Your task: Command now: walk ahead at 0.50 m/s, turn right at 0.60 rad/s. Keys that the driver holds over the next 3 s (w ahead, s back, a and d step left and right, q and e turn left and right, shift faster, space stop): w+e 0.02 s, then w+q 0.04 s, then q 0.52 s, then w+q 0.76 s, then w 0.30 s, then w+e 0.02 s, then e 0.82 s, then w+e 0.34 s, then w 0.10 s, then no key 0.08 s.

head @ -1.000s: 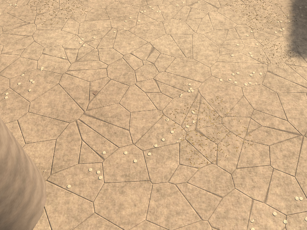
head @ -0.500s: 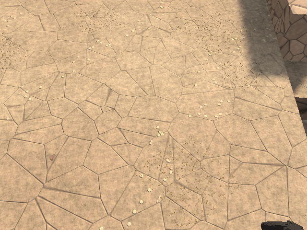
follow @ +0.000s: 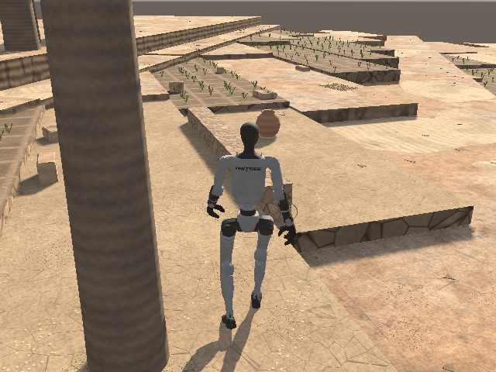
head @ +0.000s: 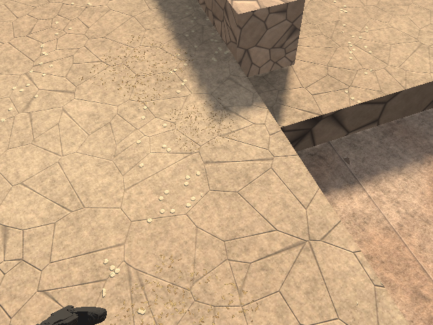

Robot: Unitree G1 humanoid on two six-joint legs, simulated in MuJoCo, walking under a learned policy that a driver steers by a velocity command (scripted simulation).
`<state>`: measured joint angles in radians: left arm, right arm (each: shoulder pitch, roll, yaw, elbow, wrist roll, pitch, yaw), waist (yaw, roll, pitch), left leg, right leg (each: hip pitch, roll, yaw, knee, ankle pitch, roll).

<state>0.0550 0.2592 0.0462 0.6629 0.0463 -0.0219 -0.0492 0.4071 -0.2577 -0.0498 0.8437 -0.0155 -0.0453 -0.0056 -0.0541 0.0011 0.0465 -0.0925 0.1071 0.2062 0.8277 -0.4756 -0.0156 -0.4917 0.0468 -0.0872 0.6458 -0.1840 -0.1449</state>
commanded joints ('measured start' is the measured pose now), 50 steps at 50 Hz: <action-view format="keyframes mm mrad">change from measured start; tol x32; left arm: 1 346 273 91 26 -27 10 39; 50 271 219 41 72 0 -35 95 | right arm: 1 -98 -138 -25 -171 -6 -24 6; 50 -253 -112 -52 -207 -26 18 37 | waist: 1 169 -78 -266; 25 14 249 -181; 50 75 -83 44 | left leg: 1 -705 -57 -229 570 23 11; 22 -321 -147 -107 -211 235 109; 23 -227 -157 -121 -304 305 135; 25 137 204 -619 -341 1417 352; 35 -172 9 -590 -650 8 287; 45 -346 -41 -685 -582 -145 227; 50 -764 -164 -375 152 95 79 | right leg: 1 774 -377 739 -357 -15 -231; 7 349 -235 217 -372 839 -84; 22 530 -258 -5 -107 956 4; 24 366 -160 -65 293 628 69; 25 60 68 -80 608 -356 122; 26 10 56 124 714 -464 131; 46 437 6 97 -252 -135 124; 50 439 -454 692 -550 -622 -33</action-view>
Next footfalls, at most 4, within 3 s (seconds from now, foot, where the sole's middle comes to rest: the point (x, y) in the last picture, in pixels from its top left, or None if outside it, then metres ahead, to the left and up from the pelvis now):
0.48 left None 0.31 0.08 -0.75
0.94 right None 0.36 -0.11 -0.75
1.40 left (136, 311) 0.50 0.26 -0.75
1.92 right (124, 222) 0.80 0.32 -0.75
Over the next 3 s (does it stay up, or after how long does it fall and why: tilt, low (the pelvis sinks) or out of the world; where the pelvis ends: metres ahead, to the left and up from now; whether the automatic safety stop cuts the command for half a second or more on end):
stays up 0.79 0.32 0.01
